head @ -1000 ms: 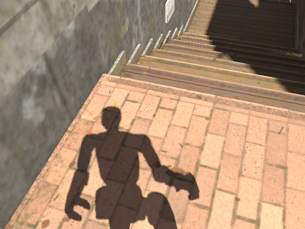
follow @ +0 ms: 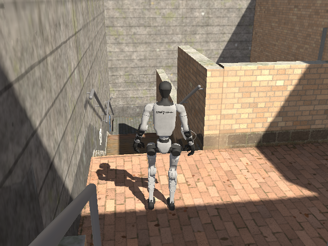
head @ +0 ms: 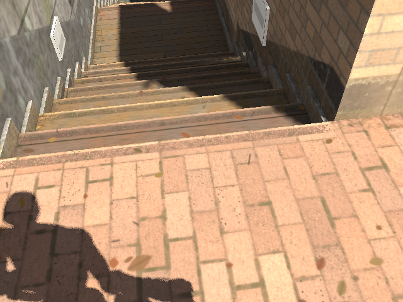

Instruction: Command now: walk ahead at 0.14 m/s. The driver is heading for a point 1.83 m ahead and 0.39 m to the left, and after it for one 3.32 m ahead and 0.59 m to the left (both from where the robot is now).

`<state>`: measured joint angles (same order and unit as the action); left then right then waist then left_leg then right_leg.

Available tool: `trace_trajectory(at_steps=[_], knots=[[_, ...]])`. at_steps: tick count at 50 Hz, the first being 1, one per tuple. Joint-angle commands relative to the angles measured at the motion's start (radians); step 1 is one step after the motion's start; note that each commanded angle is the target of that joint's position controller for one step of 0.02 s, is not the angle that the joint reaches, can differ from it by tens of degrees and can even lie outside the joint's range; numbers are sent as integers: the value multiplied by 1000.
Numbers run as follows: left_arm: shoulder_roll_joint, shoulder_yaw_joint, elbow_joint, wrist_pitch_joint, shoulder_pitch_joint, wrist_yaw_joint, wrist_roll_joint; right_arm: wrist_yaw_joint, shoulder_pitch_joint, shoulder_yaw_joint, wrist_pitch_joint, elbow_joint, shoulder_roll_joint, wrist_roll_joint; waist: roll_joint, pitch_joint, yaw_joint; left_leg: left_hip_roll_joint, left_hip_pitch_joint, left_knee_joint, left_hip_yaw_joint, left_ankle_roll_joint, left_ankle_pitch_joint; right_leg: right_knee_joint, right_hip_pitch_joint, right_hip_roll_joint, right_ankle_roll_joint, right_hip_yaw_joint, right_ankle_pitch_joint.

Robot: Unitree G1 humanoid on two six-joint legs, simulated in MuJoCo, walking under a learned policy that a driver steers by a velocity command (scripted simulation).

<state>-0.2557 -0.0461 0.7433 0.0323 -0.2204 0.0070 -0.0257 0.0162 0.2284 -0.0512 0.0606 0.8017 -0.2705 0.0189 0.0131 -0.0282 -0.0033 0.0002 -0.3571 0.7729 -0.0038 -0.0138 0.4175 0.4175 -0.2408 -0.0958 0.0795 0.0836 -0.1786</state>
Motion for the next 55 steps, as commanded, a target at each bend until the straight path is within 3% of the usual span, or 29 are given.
trace_trajectory(at_steps=[1,4,5,6,7,8,9,12,18,22,24,26,27,28,29,30,31,33,38,43,46,48,49,50,51,52,53,54,55], knots=[[-154,-33,-12,-2,-66,0,-13,-12,-2,-5,-22,-54,-66,4,-164,38,-37,-33,69,-110,51,37,41,-199,17,275,150,270,-368],[-143,-29,-11,-5,-7,6,3,-14,95,6,-50,-7,-37,1,-66,-37,42,-50,306,-375,42,108,-44,-139,-178,235,95,214,-490],[-102,-17,-31,-16,39,7,1,-9,167,4,-66,14,-64,8,29,-51,72,63,374,-489,-143,141,83,16,-269,177,54,133,-437],[-51,-3,-74,-32,96,2,8,-6,241,-18,-77,26,-167,4,196,-43,95,289,426,-651,-534,231,330,270,-420,30,-8,-66,-321],[-122,-18,-101,-46,165,2,-13,-14,242,-38,-78,43,-209,6,141,-158,98,365,328,-709,-678,286,335,346,-511,43,-23,-68,-287],[-132,-24,-92,-58,148,-7,-9,-18,202,-34,-84,38,-181,1,92,-176,57,332,305,-701,-631,289,300,398,-496,82,-35,-34,-217],[-130,-24,-73,-66,124,-18,-6,-21,170,-30,-92,33,-154,-6,90,-154,37,277,314,-696,-554,263,228,414,-479,93,-50,-32,-165],[-105,-22,-49,-71,111,-39,-19,-17,178,-24,-111,46,-104,-13,103,-77,31,169,357,-672,-390,230,-60,457,-443,101,-88,-67,-53],[-71,-6,-102,-66,267,-42,-7,-14,292,-41,-115,82,-112,-10,102,-65,90,140,362,-608,-352,241,-276,341,-464,104,-136,-91,18],[-78,1,-137,-77,328,-46,2,-8,307,-51,-112,78,-140,-2,121,-56,101,146,334,-518,-371,227,-465,216,-359,82,-122,-96,-6],[-100,-5,-123,-85,246,-36,9,-6,248,-58,-112,57,-159,-1,125,-30,47,149,260,-470,-387,188,-531,145,-178,65,-99,-92,-11],[-152,-27,-62,-100,37,-9,5,-13,192,-63,-121,39,-175,-10,68,62,-60,79,157,-255,-344,136,-649,46,156,55,-58,-85,7],[-231,-47,-44,-111,-119,10,-17,-21,180,-53,-128,13,-133,-23,-49,191,-125,1,46,9,-264,107,-499,-5,379,233,-13,87,-168],[-316,-61,-47,-104,-189,20,-38,-19,230,-27,-129,-33,-18,-45,-290,312,-110,-138,-205,283,-139,83,92,-140,563,515,51,525,-438],[-286,-59,-39,-92,-141,17,-26,-16,257,-36,-115,-20,-91,-17,-259,258,-54,-74,-280,422,-126,98,106,-196,445,542,96,704,-526],[-188,-37,-54,-90,-61,13,-17,-22,213,-42,-106,-5,-109,-3,-125,116,-26,-17,-293,452,-120,107,13,-199,313,502,87,560,-508],[-131,-23,-52,-94,-18,8,-11,-35,165,-37,-104,-3,-89,0,-68,34,-18,16,-274,418,-103,101,-56,-208,212,441,76,388,-335],[-94,-10,-33,-107,-22,8,-12,-52,138,-38,-88,-5,-75,14,-124,1,2,50,-238,374,-80,84,-96,-228,137,365,52,183,-85],[-93,-11,32,-149,-115,-11,4,-76,24,-23,-73,-46,-41,22,-111,-2,7,32,-317,297,-86,68,-194,-261,168,351,90,32,211],[-97,-9,78,-144,-149,-18,9,-93,-185,9,-86,-112,-14,21,-106,-45,-17,28,-233,-36,16,52,-358,-285,118,300,76,-119,295],[-130,-15,126,-135,-223,-13,15,-82,-253,14,-88,-132,-31,21,-102,-55,-30,29,-152,-147,68,75,-325,-261,156,331,76,-88,342],[-152,-19,147,-122,-239,-11,12,-67,-241,12,-96,-129,-46,24,-101,-47,-16,1,-94,-200,85,98,-257,-182,211,345,75,-68,510],[-162,-20,156,-117,-242,-10,13,-58,-174,6,-103,-108,-58,26,-101,-11,17,-28,3,-242,93,112,-232,-87,225,335,66,-73,648],[-170,-21,161,-114,-235,-11,16,-48,-23,-6,-115,-54,-81,39,-73,73,84,-46,211,-303,93,130,-276,90,175,286,43,-108,685],[-136,-9,135,-116,-222,-14,21,-30,158,-29,-126,-12,-151,60,-11,199,155,109,486,-318,-63,169,-197,340,-5,236,21,-131,440],[5,23,90,-114,-301,-21,44,-14,225,-52,-126,-11,-258,71,230,344,124,443,766,-394,-512,261,-135,695,-351,82,-22,-175,-278],[-116,-14,115,-101,-267,-5,24,-11,214,-53,-116,-11,-237,29,123,333,140,453,655,-461,-604,275,-147,817,-396,75,-9,-36,-339],[-120,-22,103,-98,-216,-7,24,-10,121,-33,-116,-12,-169,18,82,185,87,397,531,-481,-438,245,-155,811,-415,127,1,-7,-259],[-90,-16,105,-99,-192,-12,22,-14,55,-17,-123,-14,-104,12,72,94,58,348,410,-527,-323,217,-206,761,-398,161,-1,-22,-196]])
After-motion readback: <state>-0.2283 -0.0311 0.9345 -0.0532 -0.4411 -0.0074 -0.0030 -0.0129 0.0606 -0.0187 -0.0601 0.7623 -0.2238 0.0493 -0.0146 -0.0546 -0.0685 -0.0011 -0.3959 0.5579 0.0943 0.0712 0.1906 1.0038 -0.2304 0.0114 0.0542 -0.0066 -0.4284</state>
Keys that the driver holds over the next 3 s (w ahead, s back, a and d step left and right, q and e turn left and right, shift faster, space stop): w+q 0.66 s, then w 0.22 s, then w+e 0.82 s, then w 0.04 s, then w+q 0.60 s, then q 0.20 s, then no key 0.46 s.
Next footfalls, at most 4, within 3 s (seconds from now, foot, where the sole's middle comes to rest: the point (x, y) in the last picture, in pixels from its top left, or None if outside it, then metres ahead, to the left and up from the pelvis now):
0.10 left None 0.02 0.10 -0.78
0.54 right None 0.33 -0.06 -0.78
1.02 left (143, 301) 0.50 0.24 -0.78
1.54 right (180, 214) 0.82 0.13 -0.78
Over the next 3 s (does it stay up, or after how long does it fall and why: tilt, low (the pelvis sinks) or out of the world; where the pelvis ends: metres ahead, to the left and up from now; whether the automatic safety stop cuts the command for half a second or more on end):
stays up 1.28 0.24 -0.17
